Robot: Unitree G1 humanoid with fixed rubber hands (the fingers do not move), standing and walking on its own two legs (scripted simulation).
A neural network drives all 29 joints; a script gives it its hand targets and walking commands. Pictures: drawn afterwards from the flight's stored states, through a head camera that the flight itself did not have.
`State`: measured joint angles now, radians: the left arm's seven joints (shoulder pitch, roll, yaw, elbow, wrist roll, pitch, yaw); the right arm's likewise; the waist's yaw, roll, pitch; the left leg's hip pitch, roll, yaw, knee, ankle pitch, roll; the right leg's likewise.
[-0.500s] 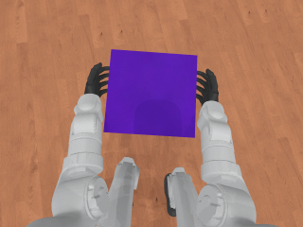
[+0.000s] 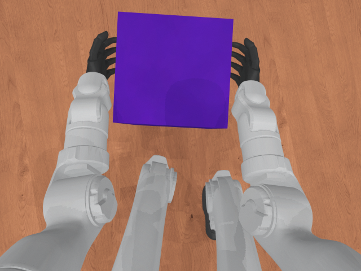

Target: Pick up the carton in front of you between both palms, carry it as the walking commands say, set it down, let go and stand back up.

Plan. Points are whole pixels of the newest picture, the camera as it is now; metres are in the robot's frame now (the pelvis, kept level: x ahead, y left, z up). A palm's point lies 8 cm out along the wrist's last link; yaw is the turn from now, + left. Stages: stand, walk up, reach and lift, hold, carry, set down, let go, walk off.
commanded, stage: set down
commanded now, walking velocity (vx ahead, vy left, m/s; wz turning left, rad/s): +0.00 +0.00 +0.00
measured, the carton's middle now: (173, 84) +0.48 +0.10 -0.19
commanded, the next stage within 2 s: none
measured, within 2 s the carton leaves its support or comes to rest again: rests again in 1.12 s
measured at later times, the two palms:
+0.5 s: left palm (110, 83) +0.47 +0.27 -0.26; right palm (221, 86) +0.51 -0.02 -0.25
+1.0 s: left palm (116, 89) +0.46 +0.26 -0.29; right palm (223, 90) +0.51 -0.04 -0.28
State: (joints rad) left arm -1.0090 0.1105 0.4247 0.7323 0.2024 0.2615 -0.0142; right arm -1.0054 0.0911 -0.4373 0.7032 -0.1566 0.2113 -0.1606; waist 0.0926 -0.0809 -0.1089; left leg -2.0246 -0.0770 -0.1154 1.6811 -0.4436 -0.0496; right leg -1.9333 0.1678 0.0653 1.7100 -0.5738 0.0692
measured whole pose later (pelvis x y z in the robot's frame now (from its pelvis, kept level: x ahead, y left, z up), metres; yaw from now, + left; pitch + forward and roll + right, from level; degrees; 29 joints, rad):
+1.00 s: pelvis -0.02 -0.01 -0.12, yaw -2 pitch +41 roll -1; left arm -1.29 0.28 0.40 0.96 0.12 0.22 -0.04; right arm -1.36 -0.08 -0.28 0.98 -0.05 0.18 -0.22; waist 0.15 -0.11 0.24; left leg -2.28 -0.02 -0.07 2.07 -0.50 -0.06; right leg -2.23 0.25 0.06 2.12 -0.61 0.09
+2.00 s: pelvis -0.03 +0.01 -0.14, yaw -1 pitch +34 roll -2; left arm -1.38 0.52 0.24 1.16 -0.23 0.00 -0.03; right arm -1.40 -0.27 -0.01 0.95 0.18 0.11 -0.17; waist 0.12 -0.04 0.44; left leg -2.27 0.03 -0.02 2.17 -0.49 0.02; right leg -2.18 0.14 0.03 2.22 -0.64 0.09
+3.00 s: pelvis +0.01 +0.01 +0.10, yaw +2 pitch +44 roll -4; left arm -1.03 0.36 0.38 0.86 0.00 0.14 -0.12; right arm -1.02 -0.10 -0.25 0.73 -0.04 0.20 -0.14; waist 0.09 -0.05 -0.06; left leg -1.71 -0.03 -0.05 1.27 -0.33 0.01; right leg -1.62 0.08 0.05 1.30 -0.45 0.05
